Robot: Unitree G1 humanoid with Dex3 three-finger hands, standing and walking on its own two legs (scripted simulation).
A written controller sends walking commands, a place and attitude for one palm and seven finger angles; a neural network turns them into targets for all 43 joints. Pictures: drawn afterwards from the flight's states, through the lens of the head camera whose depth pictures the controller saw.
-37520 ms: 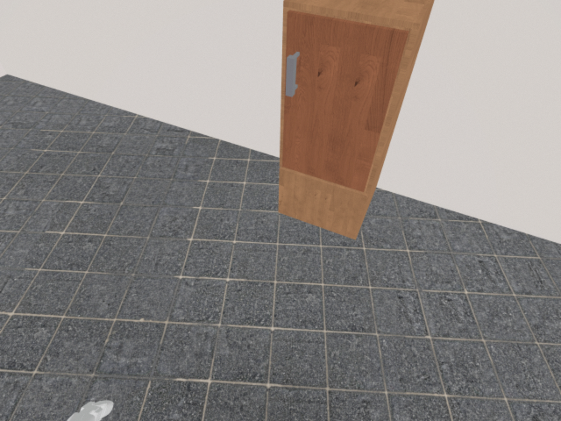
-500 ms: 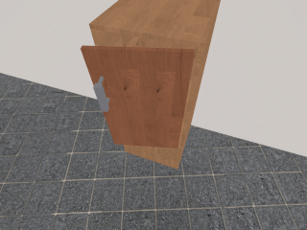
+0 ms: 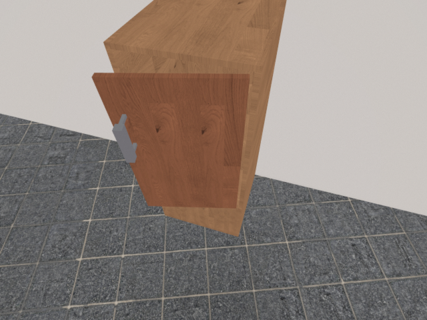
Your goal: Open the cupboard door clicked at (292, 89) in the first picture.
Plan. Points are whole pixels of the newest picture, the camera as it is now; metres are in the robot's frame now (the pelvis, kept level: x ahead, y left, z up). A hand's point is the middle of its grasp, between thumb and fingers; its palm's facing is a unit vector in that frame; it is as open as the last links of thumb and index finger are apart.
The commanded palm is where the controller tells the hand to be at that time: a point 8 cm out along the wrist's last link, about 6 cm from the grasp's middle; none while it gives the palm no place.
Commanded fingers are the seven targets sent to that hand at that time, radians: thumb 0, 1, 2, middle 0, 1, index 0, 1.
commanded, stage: come to a stop and stand still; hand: left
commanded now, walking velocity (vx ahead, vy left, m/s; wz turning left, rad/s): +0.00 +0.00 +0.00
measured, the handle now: (127, 138) +0.55 +0.26 -0.02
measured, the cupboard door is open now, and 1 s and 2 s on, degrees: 15 15 15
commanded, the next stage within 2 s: look again from close up in 0.60 s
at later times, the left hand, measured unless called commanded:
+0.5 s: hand out of the picture -0.04 +0.12 -0.17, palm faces +0.07 -0.98 -0.17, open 7.3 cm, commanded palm none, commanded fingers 0.00 0.90 0.90 -0.20 -0.30 -0.20 -0.30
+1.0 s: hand out of the picture -0.02 +0.17 -0.17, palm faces +0.05 -0.97 -0.23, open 7.3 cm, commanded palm none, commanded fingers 0.00 0.90 0.90 -0.20 -0.30 -0.20 -0.30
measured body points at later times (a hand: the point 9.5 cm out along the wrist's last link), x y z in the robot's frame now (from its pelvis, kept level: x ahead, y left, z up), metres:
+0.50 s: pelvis -0.02 -0.04 +0.01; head -0.01 -0.04 +0.45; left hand -0.05 +0.17 -0.15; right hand -0.05 -0.24 -0.16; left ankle -0.06 +0.10 -0.74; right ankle +0.01 -0.09 -0.74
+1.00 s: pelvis -0.02 +0.00 +0.00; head -0.04 -0.03 +0.45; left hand -0.02 +0.22 -0.15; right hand -0.04 -0.20 -0.17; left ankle -0.06 +0.10 -0.74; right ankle +0.01 -0.09 -0.74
